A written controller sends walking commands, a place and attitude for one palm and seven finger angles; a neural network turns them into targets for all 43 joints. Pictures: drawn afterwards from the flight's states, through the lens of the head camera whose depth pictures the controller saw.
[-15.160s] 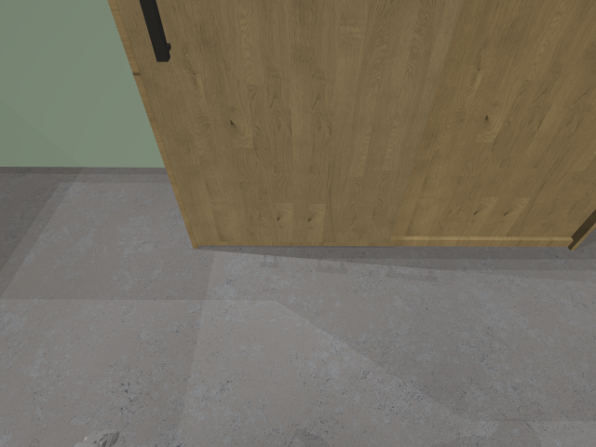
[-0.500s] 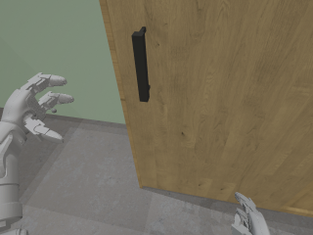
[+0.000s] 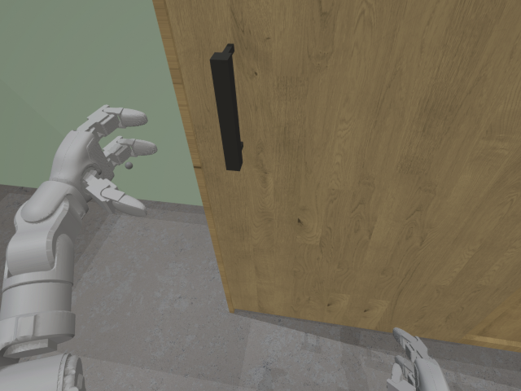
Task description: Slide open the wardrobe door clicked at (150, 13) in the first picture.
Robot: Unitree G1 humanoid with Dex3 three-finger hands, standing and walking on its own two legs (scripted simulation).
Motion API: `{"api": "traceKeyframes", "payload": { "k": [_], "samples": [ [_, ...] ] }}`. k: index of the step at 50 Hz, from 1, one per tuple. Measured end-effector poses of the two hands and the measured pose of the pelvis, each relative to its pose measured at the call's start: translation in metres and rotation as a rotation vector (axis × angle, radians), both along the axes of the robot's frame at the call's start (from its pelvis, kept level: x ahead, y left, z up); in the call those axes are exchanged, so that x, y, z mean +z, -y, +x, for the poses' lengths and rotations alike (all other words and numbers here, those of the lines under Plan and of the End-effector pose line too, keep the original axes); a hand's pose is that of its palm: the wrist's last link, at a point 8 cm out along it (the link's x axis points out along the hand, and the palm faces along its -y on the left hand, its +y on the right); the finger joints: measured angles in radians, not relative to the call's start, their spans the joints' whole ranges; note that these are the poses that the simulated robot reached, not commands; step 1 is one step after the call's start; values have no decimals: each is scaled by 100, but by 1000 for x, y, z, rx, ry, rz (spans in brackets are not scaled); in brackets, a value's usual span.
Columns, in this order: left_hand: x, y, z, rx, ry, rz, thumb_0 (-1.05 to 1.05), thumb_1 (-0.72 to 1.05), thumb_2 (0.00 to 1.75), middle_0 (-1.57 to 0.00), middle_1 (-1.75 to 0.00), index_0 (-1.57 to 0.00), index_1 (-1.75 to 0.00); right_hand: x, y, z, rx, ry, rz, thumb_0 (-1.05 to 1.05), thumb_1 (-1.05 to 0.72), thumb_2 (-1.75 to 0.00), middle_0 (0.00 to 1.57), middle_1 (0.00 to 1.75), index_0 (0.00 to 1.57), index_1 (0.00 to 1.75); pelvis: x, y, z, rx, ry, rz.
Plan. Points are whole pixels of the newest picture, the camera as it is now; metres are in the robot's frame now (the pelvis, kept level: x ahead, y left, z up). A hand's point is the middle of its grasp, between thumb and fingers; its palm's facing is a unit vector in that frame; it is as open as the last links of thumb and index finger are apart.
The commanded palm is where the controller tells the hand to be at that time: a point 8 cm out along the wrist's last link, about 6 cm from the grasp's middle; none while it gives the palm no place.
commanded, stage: move the hooked fingers beside the handle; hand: left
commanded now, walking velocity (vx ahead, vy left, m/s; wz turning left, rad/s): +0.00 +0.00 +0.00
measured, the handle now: (232, 111) +0.53 +0.10 +0.18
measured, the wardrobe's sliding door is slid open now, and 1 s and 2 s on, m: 0.00 0.00 0.00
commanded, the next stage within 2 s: feel for the door with the fingertips in 1.80 s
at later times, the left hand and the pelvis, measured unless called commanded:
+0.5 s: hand (169, 139) +0.41 +0.18 +0.20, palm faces -0.08 -1.00 -0.03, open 14.0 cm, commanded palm +0.40 +0.23 +0.20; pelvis +0.00 +0.00 +0.00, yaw -1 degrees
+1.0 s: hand (196, 119) +0.47 +0.15 +0.20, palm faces -0.07 -1.00 -0.01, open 14.0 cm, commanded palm +0.45 +0.21 +0.19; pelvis +0.00 +0.00 +0.00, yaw -1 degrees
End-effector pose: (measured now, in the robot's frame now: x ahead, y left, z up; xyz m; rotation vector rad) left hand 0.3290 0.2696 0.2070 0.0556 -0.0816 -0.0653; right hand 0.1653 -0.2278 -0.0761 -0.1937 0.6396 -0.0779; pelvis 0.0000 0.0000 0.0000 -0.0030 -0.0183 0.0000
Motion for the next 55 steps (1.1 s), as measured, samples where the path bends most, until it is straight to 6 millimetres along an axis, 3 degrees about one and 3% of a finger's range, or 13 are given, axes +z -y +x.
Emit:
{"api": "traceKeyframes", "payload": {
  "k": [15, 32, 55],
  "samples": [
    [-2, 17, 40, 4, -48, -16, -1, -50, 30, -30, -120, -30, -120, -5, 5, -11, -40, -53, 0, 1, -90, -90, 20, 30, 20, 30, 0, 1, 1, -9, -23, 2],
    [-4, 50, 88, -15, -57, -31, -1, -50, 30, -30, -120, -30, -120, -21, 22, -50, -117, -184, -21, 1, -90, -90, 20, 30, 20, 30, 1, 0, 5, -21, -57, 4],
    [-10, 67, 129, -12, -71, -41, -1, -49, 30, -30, -120, -30, -120, -31, 38, -110, -197, -329, -44, 1, -90, -90, 20, 30, 20, 30, 0, 3, 1, -37, -105, 9]
  ]
}}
